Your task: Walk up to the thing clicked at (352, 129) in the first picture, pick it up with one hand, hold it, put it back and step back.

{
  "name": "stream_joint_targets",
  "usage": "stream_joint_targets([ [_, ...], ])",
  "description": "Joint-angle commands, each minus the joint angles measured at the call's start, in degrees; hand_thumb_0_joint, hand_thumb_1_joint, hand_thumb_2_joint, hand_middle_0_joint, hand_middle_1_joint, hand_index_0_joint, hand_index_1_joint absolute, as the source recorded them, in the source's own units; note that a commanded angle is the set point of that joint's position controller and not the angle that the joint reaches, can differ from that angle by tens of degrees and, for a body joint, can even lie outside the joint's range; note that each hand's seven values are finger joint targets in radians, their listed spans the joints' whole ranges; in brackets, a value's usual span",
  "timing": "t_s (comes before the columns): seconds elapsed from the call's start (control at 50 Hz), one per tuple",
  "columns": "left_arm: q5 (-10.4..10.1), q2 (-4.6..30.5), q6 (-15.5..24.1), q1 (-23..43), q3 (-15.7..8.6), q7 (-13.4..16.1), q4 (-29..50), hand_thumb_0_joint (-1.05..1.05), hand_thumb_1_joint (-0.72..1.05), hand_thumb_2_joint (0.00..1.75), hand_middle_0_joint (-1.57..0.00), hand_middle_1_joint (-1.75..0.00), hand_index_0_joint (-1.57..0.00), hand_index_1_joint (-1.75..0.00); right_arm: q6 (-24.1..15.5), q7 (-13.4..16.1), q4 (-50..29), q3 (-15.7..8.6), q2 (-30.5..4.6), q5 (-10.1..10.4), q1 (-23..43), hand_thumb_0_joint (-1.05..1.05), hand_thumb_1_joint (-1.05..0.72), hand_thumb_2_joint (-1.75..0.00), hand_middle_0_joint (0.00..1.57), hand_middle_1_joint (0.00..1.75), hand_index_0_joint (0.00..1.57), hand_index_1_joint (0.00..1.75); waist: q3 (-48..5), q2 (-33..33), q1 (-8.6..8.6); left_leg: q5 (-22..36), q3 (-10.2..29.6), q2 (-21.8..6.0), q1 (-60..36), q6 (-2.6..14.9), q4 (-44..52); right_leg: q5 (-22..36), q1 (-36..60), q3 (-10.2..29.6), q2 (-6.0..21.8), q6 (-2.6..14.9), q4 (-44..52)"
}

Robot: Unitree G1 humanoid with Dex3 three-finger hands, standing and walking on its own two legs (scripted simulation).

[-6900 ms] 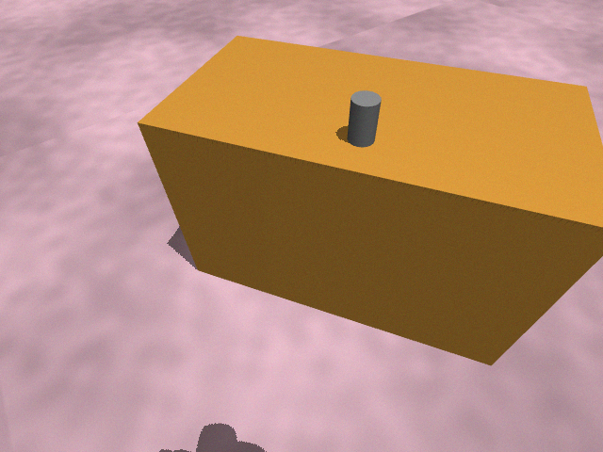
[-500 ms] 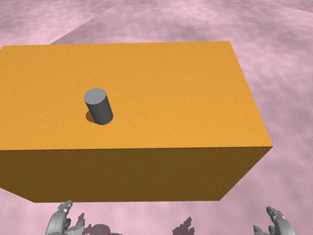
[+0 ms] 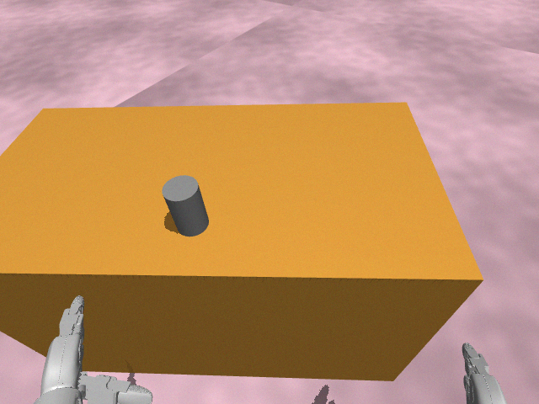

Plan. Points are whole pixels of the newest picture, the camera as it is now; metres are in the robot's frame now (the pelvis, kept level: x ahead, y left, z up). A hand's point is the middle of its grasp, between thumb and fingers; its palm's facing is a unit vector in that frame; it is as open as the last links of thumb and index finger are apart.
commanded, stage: rise first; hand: left
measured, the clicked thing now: (187, 206) +0.47 +0.22 -0.02
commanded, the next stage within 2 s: go down in 1.00 s
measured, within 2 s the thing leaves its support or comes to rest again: neither
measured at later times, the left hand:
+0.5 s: hand (81, 351) +0.17 +0.28 +0.04, palm faces +0.37 -0.84 -0.40, open 17.6 cm
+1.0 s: hand (59, 343) +0.17 +0.28 +0.08, palm faces +0.39 -0.82 -0.41, open 17.6 cm
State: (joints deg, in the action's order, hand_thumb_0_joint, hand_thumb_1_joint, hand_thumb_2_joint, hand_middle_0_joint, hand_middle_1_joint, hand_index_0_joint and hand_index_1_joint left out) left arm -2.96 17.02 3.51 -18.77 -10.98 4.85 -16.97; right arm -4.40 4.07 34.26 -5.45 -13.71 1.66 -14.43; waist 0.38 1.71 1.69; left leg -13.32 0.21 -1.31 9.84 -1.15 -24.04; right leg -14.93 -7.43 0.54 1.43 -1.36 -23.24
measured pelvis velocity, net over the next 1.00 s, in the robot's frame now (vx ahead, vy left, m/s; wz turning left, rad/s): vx -0.02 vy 0.00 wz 0.02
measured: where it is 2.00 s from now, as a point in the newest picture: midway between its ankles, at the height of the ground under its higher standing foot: outside the picture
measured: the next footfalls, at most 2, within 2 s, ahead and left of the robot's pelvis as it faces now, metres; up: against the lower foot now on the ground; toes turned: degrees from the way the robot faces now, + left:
none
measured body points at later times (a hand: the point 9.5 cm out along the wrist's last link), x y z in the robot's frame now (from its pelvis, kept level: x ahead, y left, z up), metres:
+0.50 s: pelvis -0.01 -0.01 +0.00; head -0.02 -0.02 +0.45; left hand +0.15 +0.32 +0.07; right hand +0.16 -0.27 -0.09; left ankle +0.00 +0.13 -0.74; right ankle -0.03 -0.14 -0.74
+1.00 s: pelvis -0.02 +0.00 +0.00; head -0.03 -0.02 +0.45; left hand +0.14 +0.32 +0.10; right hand +0.14 -0.27 -0.09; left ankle +0.00 +0.13 -0.74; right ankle -0.03 -0.14 -0.74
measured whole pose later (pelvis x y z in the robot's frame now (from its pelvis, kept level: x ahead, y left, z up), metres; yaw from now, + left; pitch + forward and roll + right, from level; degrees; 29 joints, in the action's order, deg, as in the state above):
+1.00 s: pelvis -0.02 +0.00 +0.00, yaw +1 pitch -4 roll +0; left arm -2.8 19.5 13.0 -23.7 -18.1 2.6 1.6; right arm -6.6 3.0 38.0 -8.7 -13.7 0.9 -13.6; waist 2.5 2.3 2.9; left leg -11.6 1.0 -1.1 7.7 -1.2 -23.2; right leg -14.0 -5.3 -0.3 1.6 -1.2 -23.3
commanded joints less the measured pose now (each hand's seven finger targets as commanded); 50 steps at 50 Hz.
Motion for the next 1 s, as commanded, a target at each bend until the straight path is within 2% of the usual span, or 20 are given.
stream_joint_targets([
  [0.0,0.17,10.64,3.76,1.73,-6.14,0.24,13.52,0.00,-0.56,0.01,-0.04,-0.05,-0.04,-0.05,-2.31,0.17,-7.84,-2.68,-7.19,-0.06,2.96,0.00,0.52,-0.03,0.05,0.05,0.05,0.05,-3.79,-0.03,0.44,15.30,-2.88,0.91,-3.38,0.95,2.88,14.98,0.04,-3.08,-1.64,1.62,2.48],
  [0.02,0.22,10.62,3.86,1.95,-6.03,0.12,14.36,0.00,-0.56,0.02,-0.04,-0.04,-0.04,-0.05,-2.06,0.01,-6.54,-1.90,-6.04,-0.10,3.12,0.00,0.52,-0.03,0.05,0.05,0.05,0.05,-3.01,0.86,0.77,14.64,-2.81,0.90,-3.23,0.83,3.39,14.18,-0.55,-3.24,-1.61,1.76,2.62],
  [0.06,0.07,12.26,4.19,2.11,-8.09,0.11,15.84,0.00,-0.56,0.02,-0.04,-0.04,-0.04,-0.05,-2.18,0.18,-7.54,-4.28,-8.94,-0.32,4.54,0.00,0.52,-0.03,0.05,0.05,0.05,0.05,-2.95,-0.09,0.81,13.64,-2.62,0.85,-3.04,0.92,3.38,13.15,0.02,-3.32,-1.62,1.71,2.90],
  [0.1,0.00,11.60,4.77,2.14,-7.62,-0.27,18.66,0.00,-0.55,0.01,-0.04,-0.04,-0.04,-0.04,-2.39,-0.06,-9.54,-3.56,-8.23,-0.28,5.91,0.00,0.53,-0.03,0.05,0.05,0.05,0.05,-3.21,-0.34,0.63,13.66,-2.81,1.04,-3.69,1.07,3.41,13.24,0.07,-3.13,-1.52,1.57,3.11],
  [0.12,0.04,12.40,4.88,1.38,-9.07,-0.22,17.75,0.00,-0.56,0.02,-0.04,-0.04,-0.04,-0.04,-2.33,0.14,-8.42,-4.69,-8.95,-0.48,3.86,0.00,0.52,-0.03,0.05,0.05,0.05,0.05,-3.20,-0.97,0.36,13.68,-2.95,1.12,-3.80,1.20,3.06,13.49,0.24,-2.99,-1.41,1.36,3.36],
  [0.18,0.08,12.57,5.58,1.02,-9.58,-0.41,20.45,0.00,-0.56,0.02,-0.04,-0.04,-0.04,-0.04,-2.46,-0.07,-7.32,-4.29,-8.19,-0.57,5.93,0.00,0.52,-0.03,0.05,0.05,0.05,0.05,-3.61,0.60,1.39,13.78,-2.83,1.25,-3.88,1.18,3.04,13.59,0.75,-3.04,-1.18,1.51,3.04],
  [0.2,0.04,12.35,5.86,0.80,-9.09,-0.43,21.02,0.00,-0.57,0.02,-0.04,-0.04,-0.04,-0.05,-2.49,0.02,-6.81,-5.14,-8.91,-0.60,6.44,0.00,0.52,-0.03,0.05,0.05,0.05,0.05,-3.27,1.26,0.74,13.76,-3.02,1.40,-4.05,1.27,2.99,13.88,0.63,-2.84,-1.00,1.39,3.12],
  [0.24,0.17,11.93,6.45,0.38,-9.09,-0.65,22.40,0.00,-0.56,0.03,-0.04,-0.05,-0.04,-0.05,-2.59,-0.14,-7.50,-3.60,-7.11,-0.61,6.25,0.00,0.52,-0.03,0.05,0.05,0.05,0.05,-4.10,-0.58,0.77,14.72,-2.78,1.33,-4.76,1.45,2.78,14.90,1.26,-3.05,-1.03,1.22,2.93],
  [0.28,0.15,13.56,6.75,0.13,-11.07,-0.50,22.15,0.00,-0.56,0.03,-0.04,-0.04,-0.03,-0.05,-2.38,0.22,-5.97,-6.09,-9.83,-0.86,4.62,0.00,0.53,-0.03,0.05,0.05,0.05,0.05,-3.77,-0.71,0.35,14.58,-2.82,1.39,-4.84,1.51,2.76,14.98,0.92,-3.04,-0.97,1.12,3.11],
  [0.38,0.14,12.77,7.75,0.21,-10.47,-1.08,24.68,0.00,-0.57,0.03,-0.04,-0.04,-0.04,-0.05,-2.37,-0.11,-5.82,-3.67,-6.63,-0.73,6.48,0.00,0.52,-0.03,0.05,0.05,0.05,0.05,-2.97,-1.09,0.92,13.51,-2.66,1.55,-4.58,1.68,3.19,13.93,0.45,-3.28,-0.79,0.99,3.52],
  [0.44,0.11,14.03,8.50,-0.10,-11.97,-1.01,25.19,0.00,-0.57,0.03,-0.04,-0.04,-0.04,-0.04,-2.55,0.18,-6.24,-5.70,-8.95,-0.76,5.50,0.00,0.52,-0.03,0.05,0.05,0.05,0.05,-2.87,-1.44,0.56,12.36,-2.60,1.54,-4.94,1.71,3.62,12.53,0.38,-3.34,-0.84,1.07,3.81],
  [0.48,0.04,13.73,9.04,-0.08,-11.88,-1.17,26.07,0.00,-0.57,0.03,-0.04,-0.04,-0.03,-0.04,-2.50,-0.14,-3.78,-4.35,-6.93,-0.71,4.99,0.00,0.52,-0.03,0.05,0.05,0.05,0.05,-0.82,0.30,1.11,10.56,-2.71,1.78,-4.04,1.66,4.11,10.64,-0.32,-3.28,-0.64,1.24,4.10],
  [0.52,0.06,14.33,9.40,0.52,-12.54,-1.18,26.44,0.00,-0.57,0.03,-0.04,-0.04,-0.04,-0.05,-3.02,0.23,-5.93,-6.93,-10.59,-0.87,6.89,0.00,0.52,-0.04,0.05,0.05,0.05,0.05,-1.80,-0.05,0.43,9.99,-2.60,1.61,-4.59,1.59,4.25,10.08,-0.68,-3.29,-0.89,1.24,4.06],
  [0.56,-0.04,13.93,10.01,0.27,-12.58,-1.32,28.13,0.00,-0.57,0.03,-0.04,-0.04,-0.04,-0.05,-3.22,-0.39,-5.47,-4.05,-6.76,-0.62,6.86,0.00,0.53,-0.04,0.05,0.05,0.05,0.05,-1.14,0.88,1.40,9.28,-2.37,1.63,-3.87,1.58,4.42,8.90,-0.27,-3.55,-0.96,1.48,4.12],
  [0.76,0.14,14.81,11.93,0.99,-13.85,-1.25,28.68,0.00,-0.59,0.05,-0.05,-0.05,-0.04,-0.06,-4.37,-0.29,-4.75,-7.12,-9.96,-0.84,6.37,0.00,0.52,-0.05,0.05,0.05,0.05,0.05,-1.53,0.59,0.70,7.31,-1.96,1.42,-3.85,1.52,5.02,7.21,-0.45,-3.70,-1.27,1.58,4.02],
  [0.8,0.15,13.82,12.34,-0.07,-13.28,-1.37,28.32,0.00,-0.59,0.06,-0.05,-0.05,-0.04,-0.06,-4.58,-0.62,-4.45,-5.31,-7.52,-0.64,6.39,0.00,0.51,-0.05,0.05,0.05,0.05,0.05,-1.05,1.02,1.28,7.04,-1.98,1.43,-3.16,1.52,5.05,6.87,-0.29,-3.77,-1.31,1.66,4.02],
  [0.84,0.06,14.56,12.83,0.34,-14.11,-1.30,29.45,0.00,-0.59,0.06,-0.05,-0.05,-0.04,-0.06,-5.12,-0.44,-7.14,-7.31,-10.53,-0.67,7.18,0.00,0.51,-0.05,0.05,0.05,0.05,0.05,-1.45,-0.01,0.80,6.62,-1.79,1.16,-3.55,1.41,5.24,6.47,-0.02,-3.94,-1.70,1.63,3.89],
  [0.88,0.08,13.74,13.22,0.09,-13.07,-1.44,30.11,0.00,-0.60,0.07,-0.05,-0.05,-0.03,-0.06,-4.85,-0.82,-4.83,-4.47,-6.49,-0.45,6.02,0.00,0.52,-0.05,0.05,0.05,0.05,0.05,-0.88,1.45,1.42,7.12,-2.08,1.53,-3.41,1.46,5.22,6.75,-0.31,-3.83,-1.30,1.70,4.20],
  [0.9,0.01,14.92,13.37,-0.09,-14.68,-1.31,30.06,0.00,-0.60,0.07,-0.05,-0.05,-0.04,-0.06,-5.07,-0.70,-5.53,-5.77,-8.10,-0.55,6.86,0.00,0.51,-0.05,0.05,0.05,0.05,0.05,-1.44,0.45,1.61,7.67,-2.03,1.52,-3.50,1.49,4.88,7.10,-0.11,-3.78,-1.24,1.53,4.18],
  [0.98,-0.02,15.49,13.70,-0.64,-15.22,-1.40,30.35,0.00,-0.60,0.07,-0.05,-0.05,-0.03,-0.06,-5.44,-0.47,-6.21,-7.11,-10.08,-0.71,6.17,0.00,0.52,-0.05,0.05,0.05,0.05,0.05,-2.15,-0.37,1.01,7.95,-2.24,1.63,-3.85,1.71,4.42,7.71,0.04,-3.59,-1.17,1.35,4.25],
])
